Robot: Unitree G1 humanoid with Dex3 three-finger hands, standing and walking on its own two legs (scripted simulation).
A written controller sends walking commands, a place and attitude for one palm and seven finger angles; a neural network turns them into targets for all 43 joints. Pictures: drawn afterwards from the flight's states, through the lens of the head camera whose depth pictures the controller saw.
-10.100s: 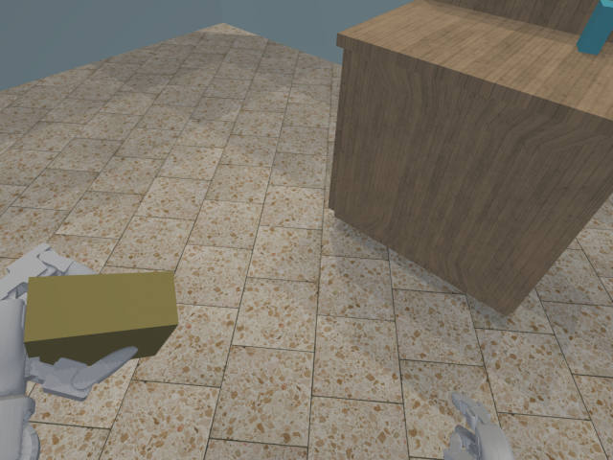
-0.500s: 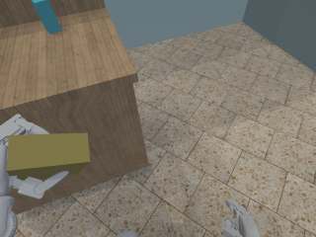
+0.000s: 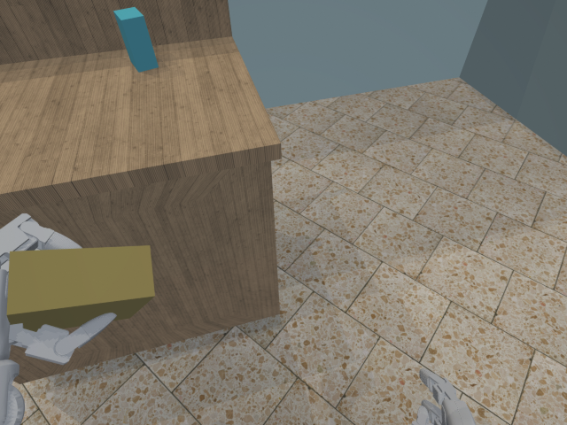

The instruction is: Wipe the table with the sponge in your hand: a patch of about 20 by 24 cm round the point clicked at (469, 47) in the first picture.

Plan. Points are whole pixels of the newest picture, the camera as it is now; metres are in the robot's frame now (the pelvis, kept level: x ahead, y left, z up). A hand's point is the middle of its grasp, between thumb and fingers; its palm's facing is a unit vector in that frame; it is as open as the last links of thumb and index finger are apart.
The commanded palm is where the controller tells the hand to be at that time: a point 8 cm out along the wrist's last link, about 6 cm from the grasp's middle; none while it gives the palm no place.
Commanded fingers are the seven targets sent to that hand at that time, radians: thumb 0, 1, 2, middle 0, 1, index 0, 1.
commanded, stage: take the last steps up to it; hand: left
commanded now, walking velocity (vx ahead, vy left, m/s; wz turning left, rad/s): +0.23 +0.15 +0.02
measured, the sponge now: (101, 289) +0.22 +0.22 +0.15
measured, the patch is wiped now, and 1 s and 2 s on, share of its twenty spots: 0.00 0.00 0.00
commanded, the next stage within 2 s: come to a stop and stand still in 0.50 s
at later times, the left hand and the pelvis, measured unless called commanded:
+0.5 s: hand (34, 223) +0.29 +0.31 +0.18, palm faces +0.37 -0.81 -0.46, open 9.9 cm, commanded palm +0.23 +0.35 +0.19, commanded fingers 0.00 0.10 1.30 -1.20 -1.60 -1.20 -1.60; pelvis +0.06 +0.07 +0.01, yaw +0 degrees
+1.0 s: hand (19, 195) +0.34 +0.36 +0.18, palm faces +0.35 -0.84 -0.42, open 9.9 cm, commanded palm +0.27 +0.40 +0.19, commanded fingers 0.00 0.10 1.30 -1.20 -1.60 -1.20 -1.60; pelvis +0.11 +0.12 +0.01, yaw -1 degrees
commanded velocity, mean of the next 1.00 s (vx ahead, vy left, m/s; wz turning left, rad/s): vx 0.06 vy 0.04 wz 0.00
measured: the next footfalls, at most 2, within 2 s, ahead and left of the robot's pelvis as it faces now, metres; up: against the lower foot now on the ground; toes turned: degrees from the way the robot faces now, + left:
left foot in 0.30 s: +0.10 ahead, +0.19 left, +0.00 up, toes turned +8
right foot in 0.56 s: +0.13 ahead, -0.01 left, +0.00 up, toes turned -9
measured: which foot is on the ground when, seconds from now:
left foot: down 0.00-0.00, up 0.02-0.28, down 0.30-0.58, up 0.60-0.84, down 0.86-1.00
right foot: down 0.00-0.30, up 0.32-0.54, down 0.56-0.88, up 0.90-1.00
